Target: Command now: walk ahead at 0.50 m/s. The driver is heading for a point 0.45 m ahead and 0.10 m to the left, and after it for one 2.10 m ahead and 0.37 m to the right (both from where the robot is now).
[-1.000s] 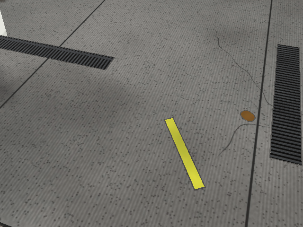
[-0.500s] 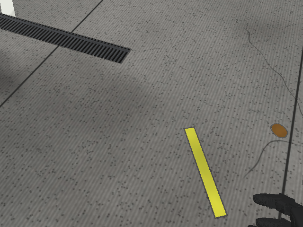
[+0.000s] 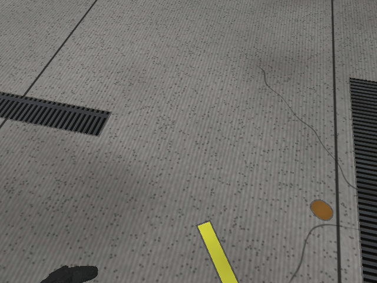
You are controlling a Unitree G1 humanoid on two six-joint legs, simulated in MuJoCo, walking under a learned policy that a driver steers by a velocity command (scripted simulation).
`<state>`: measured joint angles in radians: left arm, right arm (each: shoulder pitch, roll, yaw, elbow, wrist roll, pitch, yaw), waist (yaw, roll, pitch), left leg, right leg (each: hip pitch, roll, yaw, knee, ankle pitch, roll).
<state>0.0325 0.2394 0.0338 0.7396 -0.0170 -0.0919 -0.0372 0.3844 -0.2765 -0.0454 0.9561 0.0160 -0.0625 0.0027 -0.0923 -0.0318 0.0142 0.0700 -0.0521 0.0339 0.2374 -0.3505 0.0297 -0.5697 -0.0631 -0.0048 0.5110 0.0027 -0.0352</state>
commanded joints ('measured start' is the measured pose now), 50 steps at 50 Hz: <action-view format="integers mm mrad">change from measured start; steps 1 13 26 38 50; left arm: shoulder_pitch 77 188 269 304 109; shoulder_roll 153 151 220 121 102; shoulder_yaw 50 49 73 48 47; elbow -47 48 127 131 -10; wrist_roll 0 26 3 -10 11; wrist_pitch -22 -29 22 33 46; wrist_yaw -5 15 54 53 -2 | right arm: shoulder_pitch -13 -114 -381 -198 -213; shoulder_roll -186 -69 -71 -91 -142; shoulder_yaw -39 -14 -16 -37 -51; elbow -38 -122 -274 -201 -158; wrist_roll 2 1 2 -41 -15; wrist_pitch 10 2 -5 -39 47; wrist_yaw -9 -1 59 23 -52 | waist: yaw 128 70 135 128 68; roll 120 -30 -31 97 105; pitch -59 -6 48 -74 -41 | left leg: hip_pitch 24 -727 -731 -285 -54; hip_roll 273 207 105 277 316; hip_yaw -96 -103 2 -107 84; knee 208 802 357 14 105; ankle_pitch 844 169 260 836 844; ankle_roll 123 -28 55 200 150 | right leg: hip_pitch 182 397 694 59 -14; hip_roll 60 -169 -224 -52 0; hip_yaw -46 131 -121 82 -25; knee -55 -395 -254 651 144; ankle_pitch -66 42 338 -309 -102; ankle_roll -60 -212 -97 43 32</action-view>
